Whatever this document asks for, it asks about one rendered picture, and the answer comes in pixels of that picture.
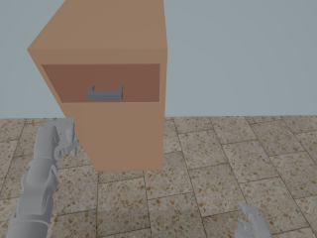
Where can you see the handle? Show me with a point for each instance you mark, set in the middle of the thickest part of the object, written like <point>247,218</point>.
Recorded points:
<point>104,95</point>

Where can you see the robot left forearm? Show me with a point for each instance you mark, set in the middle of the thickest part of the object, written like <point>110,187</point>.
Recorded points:
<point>32,214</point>

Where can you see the robot right hand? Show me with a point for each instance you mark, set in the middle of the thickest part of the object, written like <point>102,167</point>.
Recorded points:
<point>258,227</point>

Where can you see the cabinet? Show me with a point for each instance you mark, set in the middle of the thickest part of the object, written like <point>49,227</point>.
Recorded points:
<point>116,136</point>

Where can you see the drawer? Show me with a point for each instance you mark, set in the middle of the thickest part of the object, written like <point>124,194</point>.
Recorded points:
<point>73,80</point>

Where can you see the robot left hand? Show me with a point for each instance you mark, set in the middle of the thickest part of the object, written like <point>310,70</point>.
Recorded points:
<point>50,145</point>

